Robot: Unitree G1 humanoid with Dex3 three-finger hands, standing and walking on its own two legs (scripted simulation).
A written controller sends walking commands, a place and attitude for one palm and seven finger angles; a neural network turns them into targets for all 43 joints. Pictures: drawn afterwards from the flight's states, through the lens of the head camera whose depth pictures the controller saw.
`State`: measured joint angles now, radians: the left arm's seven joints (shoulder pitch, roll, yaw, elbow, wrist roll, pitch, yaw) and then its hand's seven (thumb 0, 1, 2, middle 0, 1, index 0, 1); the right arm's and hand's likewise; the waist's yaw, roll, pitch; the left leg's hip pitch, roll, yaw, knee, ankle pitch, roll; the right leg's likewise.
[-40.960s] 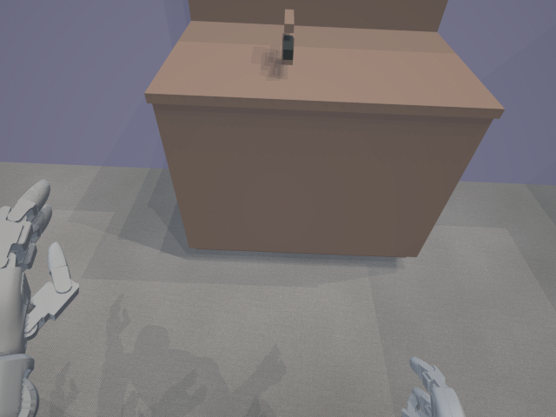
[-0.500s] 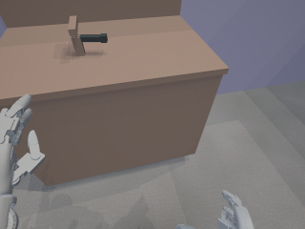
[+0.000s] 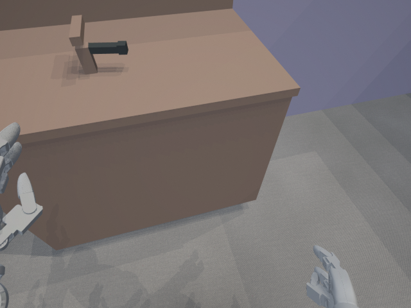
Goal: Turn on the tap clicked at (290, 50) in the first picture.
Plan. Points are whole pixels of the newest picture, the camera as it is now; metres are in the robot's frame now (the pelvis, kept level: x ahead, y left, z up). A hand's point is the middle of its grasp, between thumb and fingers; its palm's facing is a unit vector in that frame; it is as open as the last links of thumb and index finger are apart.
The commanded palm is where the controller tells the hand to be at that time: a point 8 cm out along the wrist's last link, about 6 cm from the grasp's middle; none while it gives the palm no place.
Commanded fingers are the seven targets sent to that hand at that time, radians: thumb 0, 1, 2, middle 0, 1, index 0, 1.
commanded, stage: stand and check the lever's angle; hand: left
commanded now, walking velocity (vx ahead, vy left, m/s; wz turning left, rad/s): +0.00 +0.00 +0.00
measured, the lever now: (122, 47) +0.77 +0.29 +0.10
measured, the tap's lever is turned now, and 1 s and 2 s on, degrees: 78 78 78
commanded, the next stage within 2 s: stand and wait in 0.18 s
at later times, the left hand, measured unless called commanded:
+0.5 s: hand (31, 216) +0.21 +0.26 +0.15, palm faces +0.38 -0.85 -0.36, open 7.4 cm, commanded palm +0.16 +0.29 +0.18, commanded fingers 0.00 0.90 0.90 -0.20 -0.30 -0.20 -0.30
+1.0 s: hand (28, 216) +0.21 +0.26 +0.15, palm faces +0.38 -0.85 -0.36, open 7.4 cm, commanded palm +0.16 +0.30 +0.18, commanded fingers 0.00 0.90 0.90 -0.20 -0.30 -0.20 -0.30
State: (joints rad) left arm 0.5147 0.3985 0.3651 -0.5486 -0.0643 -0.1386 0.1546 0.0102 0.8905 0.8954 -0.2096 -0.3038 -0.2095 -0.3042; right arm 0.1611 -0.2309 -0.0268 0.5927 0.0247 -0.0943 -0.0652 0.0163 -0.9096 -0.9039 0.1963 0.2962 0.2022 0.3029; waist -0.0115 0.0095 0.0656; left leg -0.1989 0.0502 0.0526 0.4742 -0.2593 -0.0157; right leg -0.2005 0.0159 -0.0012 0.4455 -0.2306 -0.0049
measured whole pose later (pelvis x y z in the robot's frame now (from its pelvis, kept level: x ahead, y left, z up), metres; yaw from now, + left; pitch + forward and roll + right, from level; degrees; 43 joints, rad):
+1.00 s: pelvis +0.00 +0.02 +0.00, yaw -1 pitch -1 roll -1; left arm 0.46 0.33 0.30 -0.45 -0.06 -0.12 0.15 0.01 0.89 0.90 -0.20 -0.30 -0.20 -0.30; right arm 0.17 -0.20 0.01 0.60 0.01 -0.09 -0.07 0.02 -0.91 -0.90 0.20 0.30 0.20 0.30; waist 0.01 0.02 0.03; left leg -0.18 0.03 0.07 0.42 -0.23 0.01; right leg -0.17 -0.01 0.02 0.37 -0.18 0.02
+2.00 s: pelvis +0.00 +0.02 +0.00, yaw -1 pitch -1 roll -1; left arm 0.47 0.34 0.30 -0.46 -0.06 -0.11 0.14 0.01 0.89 0.90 -0.20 -0.30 -0.20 -0.30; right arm 0.17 -0.21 0.01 0.60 0.01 -0.08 -0.07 0.02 -0.91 -0.90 0.20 0.30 0.20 0.30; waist 0.01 0.02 0.03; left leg -0.17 0.03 0.07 0.41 -0.23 0.01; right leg -0.16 -0.01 0.02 0.36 -0.18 0.02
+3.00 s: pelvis +0.00 +0.02 +0.00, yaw -1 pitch -1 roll -1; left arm 0.46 0.33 0.30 -0.44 -0.06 -0.11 0.14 0.01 0.89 0.90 -0.20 -0.30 -0.20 -0.30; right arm 0.17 -0.21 0.01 0.60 0.00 -0.08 -0.07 0.02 -0.91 -0.90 0.20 0.30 0.20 0.30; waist 0.02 0.03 0.02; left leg -0.17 0.02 0.08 0.41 -0.23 0.02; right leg -0.16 -0.01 0.02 0.35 -0.17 0.03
